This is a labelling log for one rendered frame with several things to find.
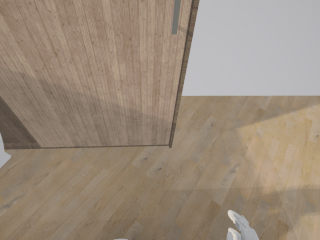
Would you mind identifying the wardrobe door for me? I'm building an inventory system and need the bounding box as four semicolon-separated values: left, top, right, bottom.
0;0;192;148
0;96;37;143

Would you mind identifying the left robot hand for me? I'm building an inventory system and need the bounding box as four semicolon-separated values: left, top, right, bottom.
0;133;11;168

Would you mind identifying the handle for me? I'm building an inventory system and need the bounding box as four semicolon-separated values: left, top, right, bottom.
171;0;181;35

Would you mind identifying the right robot hand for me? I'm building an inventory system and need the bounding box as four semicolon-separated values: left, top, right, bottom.
226;210;259;240

